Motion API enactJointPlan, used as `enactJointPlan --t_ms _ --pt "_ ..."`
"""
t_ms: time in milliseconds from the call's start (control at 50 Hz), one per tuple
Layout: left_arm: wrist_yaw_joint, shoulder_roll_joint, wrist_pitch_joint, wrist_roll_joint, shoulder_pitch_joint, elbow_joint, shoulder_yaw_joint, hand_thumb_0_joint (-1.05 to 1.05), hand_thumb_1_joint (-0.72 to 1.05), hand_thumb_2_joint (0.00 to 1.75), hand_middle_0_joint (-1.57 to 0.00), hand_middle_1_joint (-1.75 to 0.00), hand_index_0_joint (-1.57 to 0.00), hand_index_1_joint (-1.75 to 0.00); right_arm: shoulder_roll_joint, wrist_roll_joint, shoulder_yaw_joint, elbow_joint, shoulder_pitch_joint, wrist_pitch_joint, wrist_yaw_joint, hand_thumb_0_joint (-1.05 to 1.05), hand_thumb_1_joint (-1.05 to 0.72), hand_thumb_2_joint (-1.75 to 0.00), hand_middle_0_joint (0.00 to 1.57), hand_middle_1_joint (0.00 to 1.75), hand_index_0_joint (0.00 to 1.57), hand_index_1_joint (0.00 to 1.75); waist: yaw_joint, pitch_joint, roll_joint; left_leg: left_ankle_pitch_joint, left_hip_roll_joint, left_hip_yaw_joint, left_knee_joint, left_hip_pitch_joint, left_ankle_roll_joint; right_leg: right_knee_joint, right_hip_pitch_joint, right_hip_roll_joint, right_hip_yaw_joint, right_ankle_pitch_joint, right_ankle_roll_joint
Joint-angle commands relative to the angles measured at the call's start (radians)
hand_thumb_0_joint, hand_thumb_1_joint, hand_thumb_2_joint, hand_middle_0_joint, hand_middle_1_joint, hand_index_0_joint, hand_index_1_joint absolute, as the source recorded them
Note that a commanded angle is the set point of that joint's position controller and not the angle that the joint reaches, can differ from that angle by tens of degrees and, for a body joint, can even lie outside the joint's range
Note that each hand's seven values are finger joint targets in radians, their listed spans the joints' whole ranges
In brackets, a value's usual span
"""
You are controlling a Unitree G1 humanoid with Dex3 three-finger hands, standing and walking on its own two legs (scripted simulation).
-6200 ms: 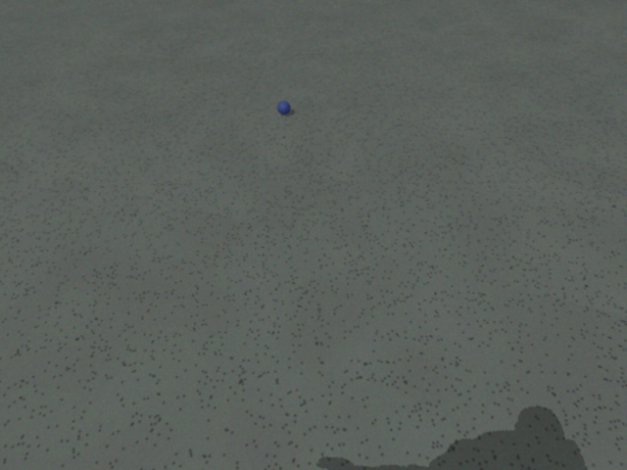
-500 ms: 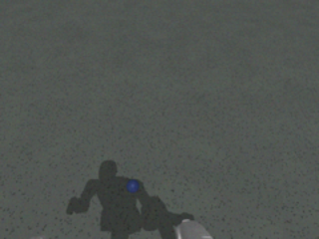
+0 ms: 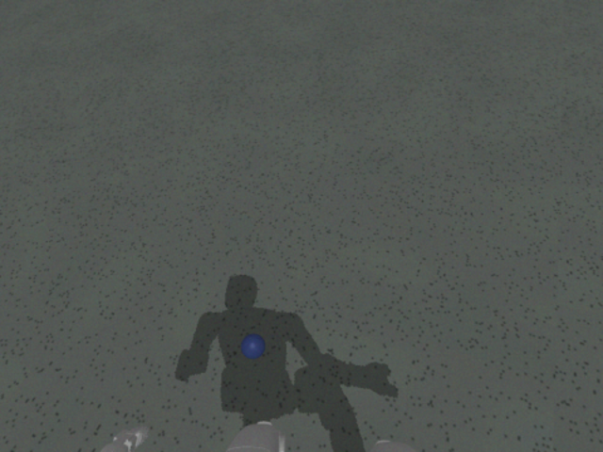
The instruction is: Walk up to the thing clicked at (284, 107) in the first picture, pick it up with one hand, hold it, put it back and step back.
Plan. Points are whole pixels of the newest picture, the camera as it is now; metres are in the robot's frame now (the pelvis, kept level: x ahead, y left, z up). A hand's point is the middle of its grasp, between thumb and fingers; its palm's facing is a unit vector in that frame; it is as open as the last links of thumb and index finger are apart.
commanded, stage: walk up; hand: left
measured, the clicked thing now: (253, 346) +0.48 +0.23 -0.71
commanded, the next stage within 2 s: none
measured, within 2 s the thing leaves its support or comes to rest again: neither
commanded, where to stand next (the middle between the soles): +0.10 +0.00 m, yaw +1 degrees
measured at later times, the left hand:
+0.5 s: hand out of the picture +0.05 +0.24 -0.14, palm faces +0.00 -0.92 -0.39, open 7.4 cm
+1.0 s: hand out of the picture +0.09 +0.26 -0.13, palm faces +0.00 -0.94 -0.33, open 7.4 cm
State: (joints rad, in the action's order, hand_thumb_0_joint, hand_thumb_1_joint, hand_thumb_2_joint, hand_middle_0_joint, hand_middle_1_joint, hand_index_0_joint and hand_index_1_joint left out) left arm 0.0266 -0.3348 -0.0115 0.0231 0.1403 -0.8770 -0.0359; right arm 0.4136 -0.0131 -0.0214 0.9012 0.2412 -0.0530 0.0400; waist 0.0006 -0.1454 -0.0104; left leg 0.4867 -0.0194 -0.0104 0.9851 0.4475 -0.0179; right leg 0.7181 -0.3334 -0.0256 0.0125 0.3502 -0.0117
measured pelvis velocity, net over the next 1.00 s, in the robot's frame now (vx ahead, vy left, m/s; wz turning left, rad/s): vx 0.00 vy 0.00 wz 0.04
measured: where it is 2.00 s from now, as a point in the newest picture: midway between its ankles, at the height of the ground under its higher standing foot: outside the picture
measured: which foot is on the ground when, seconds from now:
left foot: up 0.00-0.06, down 0.08-1.00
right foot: down 0.00-1.00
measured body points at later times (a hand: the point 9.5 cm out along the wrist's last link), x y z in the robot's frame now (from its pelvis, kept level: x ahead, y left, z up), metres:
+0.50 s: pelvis -0.02 -0.02 +0.01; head +0.02 -0.04 +0.46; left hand +0.05 +0.29 -0.11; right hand +0.11 -0.33 -0.12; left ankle +0.05 +0.11 -0.72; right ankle +0.00 -0.14 -0.72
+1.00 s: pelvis +0.00 +0.00 +0.02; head +0.02 +0.01 +0.47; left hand +0.09 +0.31 -0.11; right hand +0.09 -0.30 -0.11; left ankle +0.05 +0.11 -0.72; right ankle +0.00 -0.14 -0.72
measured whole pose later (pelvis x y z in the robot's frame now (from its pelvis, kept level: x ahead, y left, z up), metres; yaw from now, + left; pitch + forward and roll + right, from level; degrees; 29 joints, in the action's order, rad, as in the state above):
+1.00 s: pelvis +0.00 +0.00 +0.02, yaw +2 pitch -2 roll -1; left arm 0.01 -0.36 0.01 0.00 0.06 -1.12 -0.01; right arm 0.34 0.00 -0.01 1.13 0.08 0.00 -0.03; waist -0.02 -0.08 0.01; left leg 0.12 0.00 0.01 0.40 0.25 -0.01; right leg 0.40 -0.15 -0.02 -0.01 0.22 0.02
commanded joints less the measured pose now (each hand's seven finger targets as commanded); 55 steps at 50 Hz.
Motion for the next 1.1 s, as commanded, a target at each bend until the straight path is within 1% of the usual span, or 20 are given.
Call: enactJointPlan --t_ms 0,20,40,60,80,100,120,160,200,260,280,300,340,420,540,700,820,880,980,1080 --pt "-0.037 -0.271 0.021 -0.022 -0.015 0.050 -0.065 0.00 0.90 0.90 -0.20 -0.30 -0.20 -0.30 0.150 0.003 -0.046 0.010 0.104 -0.014 0.008 0.00 -0.90 -0.90 0.20 0.30 0.20 0.30 -0.007 0.173 0.199 -0.180 0.003 0.056 -0.293 -0.134 0.013 -0.075 0.072 -0.180 0.128 -0.681 -0.200" --pt "-0.038 -0.274 0.017 -0.036 -0.039 0.052 -0.061 0.00 0.90 0.90 -0.20 -0.30 -0.20 -0.30 0.149 0.009 -0.051 0.020 0.116 -0.016 0.008 0.00 -0.90 -0.90 0.20 0.30 0.20 0.30 -0.032 0.183 0.188 -0.304 0.017 0.062 -0.398 -0.216 0.003 -0.026 0.030 -0.182 0.132 -0.640 -0.172" --pt "-0.039 -0.259 0.012 -0.046 -0.053 0.053 -0.054 0.00 0.90 0.90 -0.20 -0.30 -0.20 -0.30 0.169 0.021 -0.060 0.027 0.113 -0.015 0.010 0.00 -0.90 -0.90 0.20 0.30 0.20 0.30 -0.045 0.175 0.148 -0.425 0.001 0.015 -0.451 -0.271 -0.008 0.011 -0.029 -0.173 0.143 -0.542 -0.129" --pt "-0.041 -0.224 0.010 -0.052 -0.039 0.053 -0.044 0.00 0.90 0.90 -0.20 -0.30 -0.20 -0.30 0.226 0.033 -0.074 0.014 0.068 -0.014 0.009 0.00 -0.90 -0.90 0.20 0.30 0.20 0.30 -0.025 0.174 0.020 -0.573 -0.102 -0.148 -0.451 -0.294 -0.042 0.059 -0.105 -0.114 0.108 -0.380 -0.077" --pt "-0.044 -0.194 0.003 -0.062 -0.010 0.041 -0.038 0.00 0.90 0.90 -0.20 -0.30 -0.20 -0.30 0.272 0.038 -0.080 -0.017 0.002 -0.011 0.005 0.00 -0.90 -0.90 0.20 0.30 0.20 0.30 0.005 0.181 -0.072 -0.564 -0.241 -0.353 -0.547 -0.256 -0.122 0.140 -0.111 -0.016 0.035 -0.146 -0.029" --pt "-0.055 -0.229 -0.007 -0.061 0.010 0.009 -0.046 0.00 0.90 0.90 -0.20 -0.30 -0.20 -0.30 0.305 0.019 -0.078 -0.026 -0.071 -0.007 -0.003 0.00 -0.90 -0.90 0.20 0.30 0.20 0.30 0.006 0.174 -0.155 -0.510 -0.352 -0.426 -0.577 -0.120 -0.251 0.206 -0.003 0.020 0.014 0.194 -0.026" --pt "-0.057 -0.239 -0.008 -0.051 0.036 -0.017 -0.045 0.00 0.90 0.90 -0.20 -0.30 -0.20 -0.30 0.287 0.024 -0.078 -0.030 -0.138 -0.005 -0.006 0.00 -0.90 -0.90 0.20 0.30 0.20 0.30 0.032 0.146 -0.151 -0.452 -0.361 -0.435 -0.575 -0.039 -0.274 0.220 0.055 -0.013 0.036 0.198 -0.027" --pt "-0.043 -0.245 0.005 -0.040 0.048 -0.053 -0.056 0.00 0.90 0.90 -0.20 -0.30 -0.20 -0.30 0.232 0.025 -0.057 -0.037 -0.184 0.008 -0.012 0.00 -0.90 -0.90 0.20 0.30 0.20 0.30 0.053 0.142 -0.117 -0.352 -0.216 -0.221 -0.526 0.003 -0.159 0.056 0.121 -0.008 0.014 0.065 -0.043" --pt "-0.040 -0.267 0.023 -0.028 0.030 -0.056 -0.058 0.00 0.90 0.90 -0.20 -0.30 -0.20 -0.30 0.200 0.013 -0.053 -0.018 -0.167 0.018 -0.018 0.00 -0.90 -0.90 0.20 0.30 0.20 0.30 0.041 0.173 -0.054 -0.404 -0.099 -0.112 -0.387 -0.092 -0.052 -0.125 0.082 -0.067 0.106 -0.179 -0.060" --pt "-0.048 -0.316 0.048 -0.016 -0.057 -0.055 -0.050 0.00 0.90 0.90 -0.20 -0.30 -0.20 -0.30 0.150 0.005 -0.042 0.012 -0.134 0.029 -0.031 0.00 -0.90 -0.90 0.20 0.30 0.20 0.30 -0.020 0.209 0.024 -0.347 -0.038 -0.062 -0.346 -0.172 -0.013 -0.222 0.057 -0.182 0.248 -0.247 -0.108" --pt "-0.048 -0.317 0.047 -0.015 -0.093 -0.054 -0.046 0.00 0.90 0.90 -0.20 -0.30 -0.20 -0.30 0.151 0.012 -0.046 0.030 -0.133 0.033 -0.033 0.00 -0.90 -0.90 0.20 0.30 0.20 0.30 -0.031 0.198 0.057 -0.306 -0.037 -0.053 -0.365 -0.236 -0.014 -0.226 -0.024 -0.184 0.251 -0.210 -0.106" --pt "-0.046 -0.295 0.046 -0.016 -0.099 -0.055 -0.038 0.00 0.90 0.90 -0.20 -0.30 -0.20 -0.30 0.165 0.017 -0.052 0.035 -0.151 0.033 -0.035 0.00 -0.90 -0.90 0.20 0.30 0.20 0.30 -0.032 0.187 0.050 -0.308 -0.050 -0.073 -0.388 -0.284 -0.022 -0.234 -0.075 -0.162 0.216 -0.168 -0.080" --pt "-0.045 -0.274 0.047 -0.015 -0.087 -0.075 -0.030 0.00 0.90 0.90 -0.20 -0.30 -0.20 -0.30 0.177 0.012 -0.052 0.042 -0.193 0.031 -0.043 0.00 -0.90 -0.90 0.20 0.30 0.20 0.30 -0.016 0.207 0.042 -0.331 -0.084 -0.106 -0.421 -0.274 -0.044 -0.246 -0.018 -0.117 0.142 -0.130 -0.045" --pt "-0.043 -0.281 0.052 -0.012 -0.101 -0.100 -0.028 0.00 0.90 0.90 -0.20 -0.30 -0.20 -0.30 0.149 0.013 -0.038 0.068 -0.215 0.041 -0.051 0.00 -0.90 -0.90 0.20 0.30 0.20 0.30 -0.013 0.168 0.104 -0.282 -0.058 -0.080 -0.458 -0.285 -0.027 -0.323 -0.033 -0.139 0.173 -0.074 -0.045" --pt "-0.036 -0.256 0.047 -0.015 -0.111 -0.136 -0.024 0.00 0.90 0.90 -0.20 -0.30 -0.20 -0.30 0.163 0.019 -0.034 0.117 -0.240 0.040 -0.059 0.00 -0.90 -0.90 0.20 0.30 0.20 0.30 -0.006 0.131 0.048 -0.177 -0.073 -0.110 -0.568 -0.257 -0.018 -0.381 0.001 -0.110 0.136 0.038 -0.034" --pt "-0.032 -0.249 0.044 -0.021 -0.116 -0.165 -0.027 0.00 0.90 0.90 -0.20 -0.30 -0.20 -0.30 0.163 0.018 -0.027 0.161 -0.223 0.027 -0.054 0.00 -0.90 -0.90 0.20 0.30 0.20 0.30 -0.002 0.165 0.005 -0.250 -0.092 -0.121 -0.638 -0.237 -0.005 -0.378 0.127 -0.100 0.097 -0.092 -0.030" --pt "-0.030 -0.233 0.037 -0.024 -0.091 -0.183 -0.020 0.00 0.90 0.90 -0.20 -0.30 -0.20 -0.30 0.163 0.018 -0.026 0.160 -0.241 0.024 -0.051 0.00 -0.90 -0.90 0.20 0.30 0.20 0.30 0.011 0.169 -0.040 -0.226 -0.121 -0.155 -0.697 -0.208 -0.013 -0.367 0.176 -0.075 0.059 -0.126 -0.021" --pt "-0.030 -0.227 0.037 -0.024 -0.097 -0.191 -0.017 0.00 0.90 0.90 -0.20 -0.30 -0.20 -0.30 0.161 0.019 -0.031 0.164 -0.230 0.024 -0.049 0.00 -0.90 -0.90 0.20 0.30 0.20 0.30 0.005 0.194 -0.051 -0.268 -0.125 -0.155 -0.704 -0.227 -0.011 -0.365 0.197 -0.075 0.049 -0.148 -0.018" --pt "-0.034 -0.234 0.042 -0.023 -0.101 -0.195 -0.015 0.00 0.90 0.90 -0.20 -0.30 -0.20 -0.30 0.156 0.015 -0.034 0.164 -0.219 0.024 -0.045 0.00 -0.90 -0.90 0.20 0.30 0.20 0.30 -0.003 0.239 -0.027 -0.459 -0.112 -0.109 -0.651 -0.297 -0.010 -0.380 0.218 -0.094 0.049 -0.264 -0.010" --pt "-0.034 -0.227 0.038 -0.021 -0.109 -0.204 -0.009 0.00 0.90 0.90 -0.20 -0.30 -0.20 -0.30 0.154 0.014 -0.037 0.164 -0.240 0.032 -0.047 0.00 -0.90 -0.90 0.20 0.30 0.20 0.30 -0.008 0.172 -0.027 -0.304 -0.114 -0.131 -0.694 -0.255 -0.006 -0.396 0.176 -0.091 0.048 -0.175 -0.012"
